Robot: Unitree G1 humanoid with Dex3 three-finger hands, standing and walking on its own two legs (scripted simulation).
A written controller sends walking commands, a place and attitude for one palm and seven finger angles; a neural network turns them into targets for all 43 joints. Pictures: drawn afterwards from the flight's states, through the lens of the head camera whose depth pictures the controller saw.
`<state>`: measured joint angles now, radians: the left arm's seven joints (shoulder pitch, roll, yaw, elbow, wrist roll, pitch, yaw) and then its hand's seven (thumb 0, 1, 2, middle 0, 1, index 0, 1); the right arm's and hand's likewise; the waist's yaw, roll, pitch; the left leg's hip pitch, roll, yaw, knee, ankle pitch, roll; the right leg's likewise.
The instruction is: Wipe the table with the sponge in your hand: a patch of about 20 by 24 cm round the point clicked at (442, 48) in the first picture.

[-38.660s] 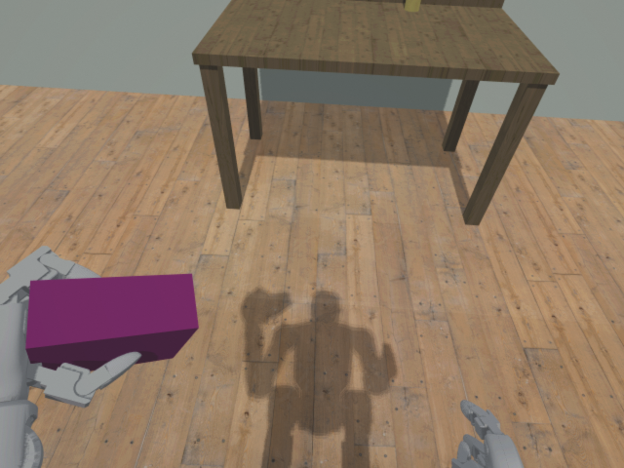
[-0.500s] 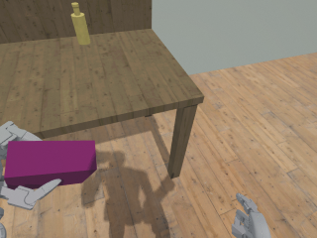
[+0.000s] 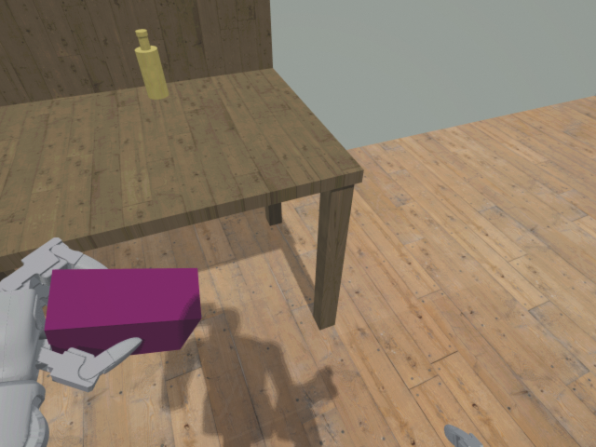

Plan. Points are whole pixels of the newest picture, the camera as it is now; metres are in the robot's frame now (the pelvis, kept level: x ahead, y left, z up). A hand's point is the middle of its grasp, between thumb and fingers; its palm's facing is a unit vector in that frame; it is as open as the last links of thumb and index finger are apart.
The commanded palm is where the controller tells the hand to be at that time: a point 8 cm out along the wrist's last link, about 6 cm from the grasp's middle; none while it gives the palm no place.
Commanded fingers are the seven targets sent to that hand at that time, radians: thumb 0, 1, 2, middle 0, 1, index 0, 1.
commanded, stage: stop stepping back and stand still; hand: left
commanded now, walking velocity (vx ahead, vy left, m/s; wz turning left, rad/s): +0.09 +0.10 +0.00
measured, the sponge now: (148, 314) +0.23 +0.18 +0.13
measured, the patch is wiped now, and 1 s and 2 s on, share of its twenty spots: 1.00 1.00 1.00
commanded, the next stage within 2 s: stand and wait in 0.18 s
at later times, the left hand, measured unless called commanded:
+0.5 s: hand (78, 285) +0.24 +0.26 +0.16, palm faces +0.39 -0.85 -0.36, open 9.9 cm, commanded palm +0.19 +0.30 +0.19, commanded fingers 0.00 0.10 1.30 -1.20 -1.60 -1.20 -1.60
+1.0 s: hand (61, 293) +0.23 +0.27 +0.16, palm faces +0.38 -0.85 -0.36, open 9.9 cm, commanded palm +0.18 +0.31 +0.19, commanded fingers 0.00 0.10 1.30 -1.20 -1.60 -1.20 -1.60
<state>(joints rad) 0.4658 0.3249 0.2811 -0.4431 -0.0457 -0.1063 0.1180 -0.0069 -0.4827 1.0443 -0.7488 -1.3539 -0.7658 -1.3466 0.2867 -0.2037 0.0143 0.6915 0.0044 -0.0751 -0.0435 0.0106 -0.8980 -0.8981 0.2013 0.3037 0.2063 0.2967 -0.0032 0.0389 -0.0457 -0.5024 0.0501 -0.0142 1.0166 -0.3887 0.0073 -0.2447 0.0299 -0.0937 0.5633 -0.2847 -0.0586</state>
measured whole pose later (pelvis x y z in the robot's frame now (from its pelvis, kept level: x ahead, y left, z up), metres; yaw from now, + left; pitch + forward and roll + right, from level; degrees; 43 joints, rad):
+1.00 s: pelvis +0.02 +0.03 +0.01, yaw -1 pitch +0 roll -1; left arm 0.49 0.35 0.30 -0.46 -0.06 -0.10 0.16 -0.01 -0.48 1.05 -0.75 -1.35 -0.77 -1.35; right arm 0.19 -0.22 0.01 0.60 0.01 -0.05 -0.07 0.01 -0.90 -0.90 0.20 0.30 0.21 0.30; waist 0.00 0.02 -0.01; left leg -0.27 0.02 0.03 0.50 -0.24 0.01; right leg -0.18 0.00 -0.04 0.43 -0.25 0.00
